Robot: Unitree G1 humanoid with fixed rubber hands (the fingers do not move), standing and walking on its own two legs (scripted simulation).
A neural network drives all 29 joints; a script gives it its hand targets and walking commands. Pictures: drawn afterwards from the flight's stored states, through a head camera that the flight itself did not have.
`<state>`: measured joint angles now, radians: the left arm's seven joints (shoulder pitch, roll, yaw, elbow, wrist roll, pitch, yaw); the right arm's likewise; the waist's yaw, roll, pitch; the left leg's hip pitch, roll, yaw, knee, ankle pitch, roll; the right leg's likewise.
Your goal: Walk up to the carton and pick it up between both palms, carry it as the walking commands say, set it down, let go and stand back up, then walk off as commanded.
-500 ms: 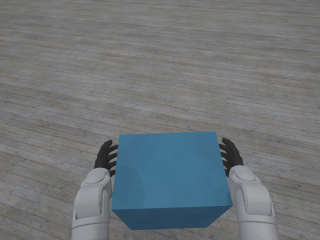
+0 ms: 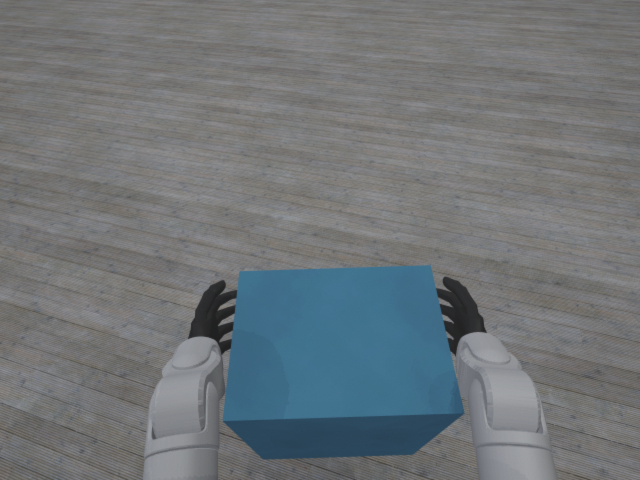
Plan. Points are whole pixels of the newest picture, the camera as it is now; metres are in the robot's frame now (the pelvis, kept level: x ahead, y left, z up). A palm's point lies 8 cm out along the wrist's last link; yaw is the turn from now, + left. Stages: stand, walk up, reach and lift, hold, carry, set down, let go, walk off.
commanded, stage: carry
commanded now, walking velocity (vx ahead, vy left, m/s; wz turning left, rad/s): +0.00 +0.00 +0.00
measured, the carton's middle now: (336, 374) +0.26 +0.00 -0.03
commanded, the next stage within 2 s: none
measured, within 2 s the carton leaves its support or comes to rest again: neither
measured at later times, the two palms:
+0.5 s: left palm (204, 344) +0.27 +0.16 +0.05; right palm (463, 339) +0.26 -0.16 +0.04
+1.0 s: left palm (198, 336) +0.26 +0.16 +0.08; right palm (474, 329) +0.25 -0.16 +0.08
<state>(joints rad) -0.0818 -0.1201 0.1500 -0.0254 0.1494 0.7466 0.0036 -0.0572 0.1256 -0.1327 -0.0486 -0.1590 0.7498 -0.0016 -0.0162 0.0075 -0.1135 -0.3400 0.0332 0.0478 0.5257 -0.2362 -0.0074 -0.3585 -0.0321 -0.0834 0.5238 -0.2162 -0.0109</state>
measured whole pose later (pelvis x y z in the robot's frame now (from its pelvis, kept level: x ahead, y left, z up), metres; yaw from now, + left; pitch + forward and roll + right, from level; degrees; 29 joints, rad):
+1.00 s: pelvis +0.00 +0.00 +0.00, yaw -1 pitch +3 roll +0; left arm -0.07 -0.12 0.13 -0.31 0.08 0.97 0.04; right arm -0.03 0.13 -0.10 -0.33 -0.10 0.96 -0.04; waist 0.00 -0.01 -0.10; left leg -0.36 0.04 0.06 0.56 -0.25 -0.01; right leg -0.38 -0.03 -0.07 0.55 -0.22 -0.01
